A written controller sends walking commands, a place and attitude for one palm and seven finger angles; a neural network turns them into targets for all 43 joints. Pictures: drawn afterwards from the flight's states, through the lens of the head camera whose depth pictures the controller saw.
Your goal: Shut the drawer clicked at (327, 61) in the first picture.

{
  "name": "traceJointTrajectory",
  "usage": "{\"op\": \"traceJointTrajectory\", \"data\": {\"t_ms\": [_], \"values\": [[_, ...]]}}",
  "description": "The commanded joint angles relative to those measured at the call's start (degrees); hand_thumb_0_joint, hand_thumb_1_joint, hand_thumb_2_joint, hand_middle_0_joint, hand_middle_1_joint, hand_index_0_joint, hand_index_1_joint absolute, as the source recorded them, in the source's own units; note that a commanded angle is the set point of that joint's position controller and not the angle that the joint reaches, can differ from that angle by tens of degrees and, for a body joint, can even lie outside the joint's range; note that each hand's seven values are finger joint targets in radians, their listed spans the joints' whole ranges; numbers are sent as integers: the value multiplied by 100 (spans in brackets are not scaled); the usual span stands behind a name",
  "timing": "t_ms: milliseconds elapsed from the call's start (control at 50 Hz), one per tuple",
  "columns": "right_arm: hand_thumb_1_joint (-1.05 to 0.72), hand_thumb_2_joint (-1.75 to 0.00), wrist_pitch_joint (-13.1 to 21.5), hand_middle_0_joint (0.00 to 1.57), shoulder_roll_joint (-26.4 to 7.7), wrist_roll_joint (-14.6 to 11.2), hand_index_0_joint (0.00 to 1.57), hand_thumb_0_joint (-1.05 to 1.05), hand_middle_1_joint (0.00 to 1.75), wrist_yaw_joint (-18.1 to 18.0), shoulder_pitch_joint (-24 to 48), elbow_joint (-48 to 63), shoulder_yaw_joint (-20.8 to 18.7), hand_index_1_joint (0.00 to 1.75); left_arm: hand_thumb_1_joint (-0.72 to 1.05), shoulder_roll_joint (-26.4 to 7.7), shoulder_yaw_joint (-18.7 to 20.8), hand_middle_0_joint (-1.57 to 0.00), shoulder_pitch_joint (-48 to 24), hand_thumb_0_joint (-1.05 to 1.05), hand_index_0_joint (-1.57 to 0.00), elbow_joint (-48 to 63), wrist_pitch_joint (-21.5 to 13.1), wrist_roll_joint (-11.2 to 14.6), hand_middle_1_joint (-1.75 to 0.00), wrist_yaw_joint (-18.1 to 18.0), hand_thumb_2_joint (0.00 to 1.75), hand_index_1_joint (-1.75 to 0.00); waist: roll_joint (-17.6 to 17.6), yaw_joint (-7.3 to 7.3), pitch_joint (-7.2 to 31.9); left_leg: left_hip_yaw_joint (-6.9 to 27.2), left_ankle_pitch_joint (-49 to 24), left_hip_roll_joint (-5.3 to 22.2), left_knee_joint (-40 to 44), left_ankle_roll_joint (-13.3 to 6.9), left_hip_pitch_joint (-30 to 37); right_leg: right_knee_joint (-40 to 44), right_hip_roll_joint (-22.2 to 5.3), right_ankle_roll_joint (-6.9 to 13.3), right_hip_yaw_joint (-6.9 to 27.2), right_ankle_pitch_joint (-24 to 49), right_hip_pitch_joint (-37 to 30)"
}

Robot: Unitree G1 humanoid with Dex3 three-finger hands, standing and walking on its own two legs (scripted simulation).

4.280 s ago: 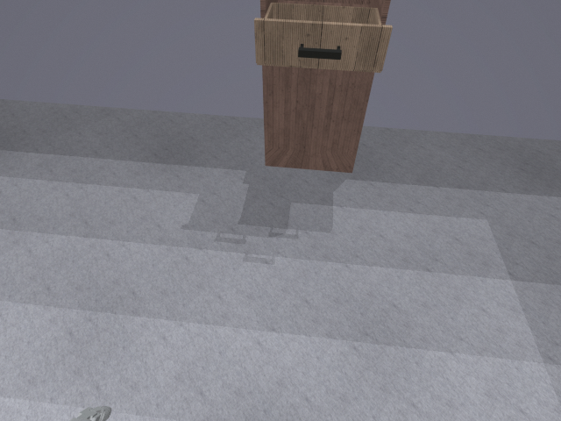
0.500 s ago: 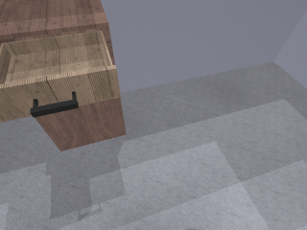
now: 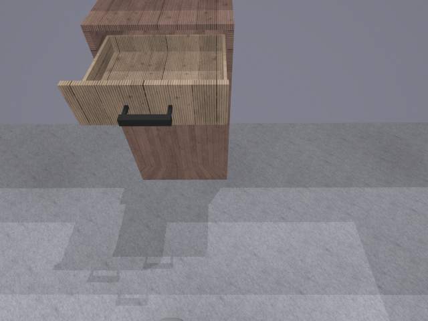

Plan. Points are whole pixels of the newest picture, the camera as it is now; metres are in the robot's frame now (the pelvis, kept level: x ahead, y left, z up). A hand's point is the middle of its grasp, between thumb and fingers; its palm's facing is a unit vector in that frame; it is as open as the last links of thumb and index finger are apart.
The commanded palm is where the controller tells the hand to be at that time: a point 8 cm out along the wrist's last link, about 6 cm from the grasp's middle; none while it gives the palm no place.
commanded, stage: take the last steps up to it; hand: left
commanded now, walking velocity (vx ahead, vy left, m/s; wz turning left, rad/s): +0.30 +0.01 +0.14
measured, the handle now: (146, 114) +0.59 +0.23 +0.01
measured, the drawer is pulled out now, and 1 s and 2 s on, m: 0.28 0.28 0.28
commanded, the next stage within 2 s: come to a stop and stand still in 1.02 s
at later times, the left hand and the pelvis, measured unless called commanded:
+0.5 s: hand out of the picture +0.11 +0.20 -0.17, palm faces +0.06 -0.98 -0.21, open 7.4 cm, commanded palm none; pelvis +0.07 +0.01 -0.01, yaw +3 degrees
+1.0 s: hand out of the picture +0.14 +0.20 -0.19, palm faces +0.15 -0.98 -0.11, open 7.3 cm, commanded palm none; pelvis +0.21 +0.05 -0.01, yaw +3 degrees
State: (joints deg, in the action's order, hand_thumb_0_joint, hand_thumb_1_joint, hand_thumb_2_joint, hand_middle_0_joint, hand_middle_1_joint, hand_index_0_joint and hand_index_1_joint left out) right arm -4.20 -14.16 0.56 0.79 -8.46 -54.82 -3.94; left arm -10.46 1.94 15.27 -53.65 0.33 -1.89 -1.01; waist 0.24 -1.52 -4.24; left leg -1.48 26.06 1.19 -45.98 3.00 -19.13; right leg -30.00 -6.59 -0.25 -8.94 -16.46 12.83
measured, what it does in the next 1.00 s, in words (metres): walks ahead: left foot, then right foot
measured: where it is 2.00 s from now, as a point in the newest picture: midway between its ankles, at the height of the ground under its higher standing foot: outside the picture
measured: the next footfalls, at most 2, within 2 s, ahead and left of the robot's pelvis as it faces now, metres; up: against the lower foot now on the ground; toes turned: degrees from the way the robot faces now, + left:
left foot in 0.06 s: +0.01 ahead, +0.13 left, +0.00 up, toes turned +5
right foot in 0.50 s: +0.17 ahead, -0.10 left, +0.00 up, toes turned -4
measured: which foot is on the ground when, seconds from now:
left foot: up 0.00-0.04, down 0.06-0.50, up 0.52-0.92, down 0.94-1.00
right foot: down 0.00-0.06, up 0.08-0.48, down 0.50-0.94, up 0.96-1.00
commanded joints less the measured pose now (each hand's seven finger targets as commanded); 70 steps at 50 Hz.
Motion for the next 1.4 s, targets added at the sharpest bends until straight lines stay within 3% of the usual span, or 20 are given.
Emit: {"op": "traceJointTrajectory", "data": {"t_ms": [0, 20, 40, 60, 180, 320, 440, 480, 500, 560, 620, 800, 880, 920, 940, 1000, 1060, 1220, 1300, 1380], "values": [[-90, -90, 295, 20, -237, -14, 20, 0, 30, -63, -252, 268, 46, 30, 90, -1261, 351, -20, 228, 0, -20, 55, -27, 64, -30, -98, 90, -30, 1184, 140, 886, -311, -1163, -149, 2163, -130, 936, 98, -939, 410, 759, 2882, -674], [-90, -90, 375, 20, -542, 28, 20, 0, 30, -78, -453, 206, 4, 30, 90, -1020, 301, -20, 283, 0, -20, 78, -7, 125, -30, -75, 90, -30, 366, 240, 1061, 84, -1773, 333, 2645, -293, 1876, -445, -686, 114, 488, 1752, 30], [-90, -90, 404, 20, -1090, 91, 20, 0, 30, -91, -612, 187, -107, 30, 90, -680, 221, -20, 373, 0, -20, 190, 11, 130, -30, -12, 90, -30, -1264, 305, 1109, 1705, -2515, 1679, 2674, -873, 2577, -1333, -37, -229, 68, -735, 1456], [-90, -90, 336, 20, -1295, 96, 20, 0, 30, -79, -819, 150, -124, 30, 90, -626, 153, -20, 24, 0, -20, 315, 12, 47, -30, 2, 90, -30, -1431, 489, 805, 2165, -2119, 2217, 2945, -1429, 2150, -2206, 173, -221, 196, -2014, 1925], [-90, -90, 600, 20, -545, 52, 20, 0, 30, -227, -657, -15, 72, 30, 90, -550, 108, -20, 59, 0, -20, -214, -38, 34, -30, 176, 90, -30, -791, 208, -55, 1166, -1742, 1257, 3401, -1315, 1366, -2950, 64, -183, 649, -433, 2006], [-90, -90, 688, 20, -520, 87, 20, 0, 30, -231, -1222, -349, 2, 30, 90, -405, 82, -20, -463, 0, -20, -79, -90, 54, -30, 213, 90, -30, -641, 361, -252, 1121, -1898, 1400, 3456, -1448, 1491, -1480, 70, -174, 516, -298, 1742], [-90, -90, 674, 20, -421, 79, 20, 0, 30, -231, -1122, -542, 28, 30, 90, -450, 201, -20, 373, 0, -20, -422, -222, 41, -30, 211, 90, -30, -285, -123, -74, 690, -1507, 987, 2243, -1017, 414, 139, 413, 30, 281, 334, -561], [-90, -90, 751, 20, 125, -8, 20, 0, 30, -156, -1209, -373, 136, 30, 90, -1275, 383, -20, 1629, 0, -20, -776, -335, 14, -30, 117, 90, -30, 1810, -549, 555, -432, 277, -144, -611, -524, -1364, 1485, -1562, 855, 3129, -574, -2330], [-90, -90, 682, 20, -179, 11, 20, 0, 30, -151, -993, -248, 89, 30, 90, -1372, 391, -20, 1835, 0, -20, -800, -330, 119, -30, 67, 90, -30, 1772, -629, 634, -7, 859, 9, -1684, -582, -1514, 2067, -1924, 1147, 3862, -1364, -1908], [-90, -90, 610, 20, -40, 80, 20, 0, 30, -57, -703, -343, 6, 30, 90, -715, 240, -20, 590, 0, -20, -504, -327, 87, -30, -3, 90, -30, 391, -93, -182, 216, -503, 534, -2220, -508, -1568, 2231, -1446, 1027, 2623, -1583, -271], [-90, -90, 495, 20, 290, 113, 20, 0, 30, -28, -1214, -548, 23, 30, 90, -417, 158, -20, 406, 0, -20, -513, -416, 63, -30, -29, 90, -30, 414, 248, -75, -32, -1001, 595, -1645, -330, -1008, 2231, -981, 844, 1418, -300, 209], [-90, -90, 631, 20, 397, 63, 20, 0, 30, 56, -283, -209, 51, 30, 90, -589, 181, -20, 883, 0, -20, -856, -445, 32, -30, 3, 90, -30, 743, -22, -138, -440, -1128, 470, 571, -231, -693, 1875, -958, 934, 1109, 760, -339], [-90, -90, 742, 20, 216, 76, 20, 0, 30, -25, -876, -439, 66, 30, 90, -452, 178, -20, 838, 0, -20, -938, -346, 84, -30, -5, 90, -30, 336, 295, 44, -641, -1627, 241, 1849, -289, 1013, 809, -504, 584, 748, 845, 123], [-90, -90, 790, 20, -750, 149, 20, 0, 30, -141, -2008, -682, -130, 30, 90, 7, 107, -20, 1029, 0, -20, -799, -320, 138, -30, 30, 90, -30, -1723, 604, 792, 1605, -2321, 2080, 2655, -1021, 2593, -1762, 450, 114, -51, -1042, 1450], [-90, -90, 727, 20, -767, 127, 20, 0, 30, -203, -2203, -767, -104, 30, 90, -128, 89, -20, 714, 0, -20, -668, -305, 84, -30, -4, 90, -30, -1747, 718, 835, 2214, -2138, 2441, 3120, -1330, 2477, -2868, 558, 115, 375, -1878, 1813], [-90, -90, 782, 20, -165, 72, 20, 0, 30, -264, -1246, -554, 77, 30, 90, -92, 120, -20, 332, 0, -20, -738, -271, 73, -30, 81, 90, -30, -522, 343, 7, 1348, -2284, 2069, 3360, -1364, 1223, -3622, 29, 97, 750, -888, 1949], [-90, -90, 844, 20, 30, 64, 20, 0, 30, -275, -1051, -525, 114, 30, 90, 81, 103, -20, 671, 0, -20, -871, -130, 38, -30, 74, 90, -30, -630, 104, 210, 345, -3056, 1577, 3373, -1143, 965, -3246, 9, -34, 708, -246, 1520], [-90, -90, 674, 20, -75, 64, 20, 0, 30, -343, -904, -646, 152, 30, 90, 53, 7, -20, 288, 0, -20, -746, 45, 103, -30, -76, 90, -30, -789, 64, 249, 2, -4918, 1470, 2798, -1132, 1029, -1074, 192, -155, 558, -52, 580], [-90, -90, 528, 20, -22, 7, 20, 0, 30, -337, -932, -763, 55, 30, 90, -318, 79, -20, 398, 0, -20, -728, -6, 73, -30, -116, 90, -30, -414, -36, 122, -46, -3893, 1103, 2122, -693, 888, 519, 169, -90, 599, 1456, -115], [-90, -90, 287, 20, 343, -47, 20, 0, 30, -280, -1218, -678, 20, 30, 90, -935, 208, -20, 274, 0, -20, -619, -64, 86, -30, -162, 90, -30, 1397, 85, 772, -497, 67, 78, 655, -131, 339, 698, -1351, 994, 1975, 4603, -506]]}}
